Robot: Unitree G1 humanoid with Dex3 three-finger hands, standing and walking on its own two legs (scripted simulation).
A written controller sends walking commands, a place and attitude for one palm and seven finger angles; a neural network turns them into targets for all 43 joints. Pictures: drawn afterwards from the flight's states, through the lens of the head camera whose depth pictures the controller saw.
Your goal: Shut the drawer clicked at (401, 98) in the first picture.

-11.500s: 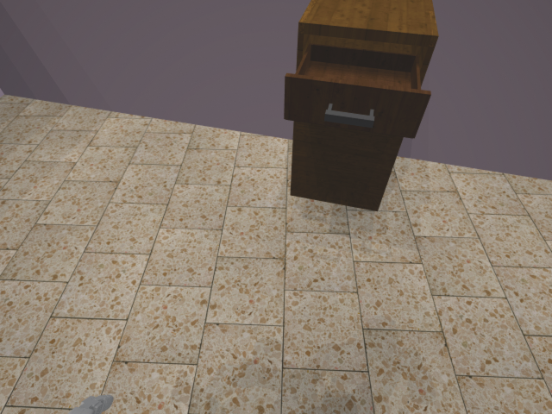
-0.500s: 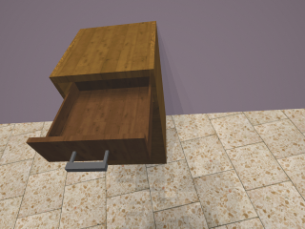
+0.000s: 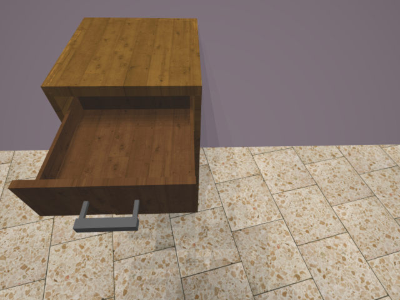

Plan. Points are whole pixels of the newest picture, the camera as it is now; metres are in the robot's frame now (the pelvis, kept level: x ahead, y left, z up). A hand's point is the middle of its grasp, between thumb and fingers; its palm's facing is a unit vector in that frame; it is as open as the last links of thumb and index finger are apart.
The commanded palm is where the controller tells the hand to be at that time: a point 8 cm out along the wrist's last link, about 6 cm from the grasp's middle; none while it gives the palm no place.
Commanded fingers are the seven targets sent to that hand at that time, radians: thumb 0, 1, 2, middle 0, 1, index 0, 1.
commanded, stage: come to a stop and stand still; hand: left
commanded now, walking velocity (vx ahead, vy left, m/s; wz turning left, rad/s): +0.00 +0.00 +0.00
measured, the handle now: (109, 214) +0.30 +0.22 -0.05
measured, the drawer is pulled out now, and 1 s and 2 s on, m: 0.30 0.30 0.29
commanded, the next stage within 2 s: look again from close up in 0.44 s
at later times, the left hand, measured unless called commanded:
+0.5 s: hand out of the picture -0.01 +0.14 -0.17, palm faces +0.07 -0.98 -0.16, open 7.3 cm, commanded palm none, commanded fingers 0.00 0.90 0.90 -0.20 -0.30 -0.20 -0.30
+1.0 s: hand out of the picture -0.01 +0.19 -0.17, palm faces +0.01 -0.98 -0.21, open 7.4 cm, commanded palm none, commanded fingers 0.00 0.90 0.90 -0.20 -0.30 -0.20 -0.30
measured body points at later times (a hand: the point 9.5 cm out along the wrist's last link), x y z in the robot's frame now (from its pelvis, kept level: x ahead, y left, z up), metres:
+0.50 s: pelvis +0.01 -0.02 +0.00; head +0.02 -0.02 +0.45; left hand -0.01 +0.19 -0.16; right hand +0.01 -0.23 -0.16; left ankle -0.06 +0.12 -0.74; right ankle -0.01 -0.11 -0.74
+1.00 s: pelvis -0.01 +0.02 +0.00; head -0.01 +0.01 +0.45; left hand -0.01 +0.24 -0.15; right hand -0.04 -0.19 -0.17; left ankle -0.05 +0.11 -0.74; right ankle -0.01 -0.11 -0.74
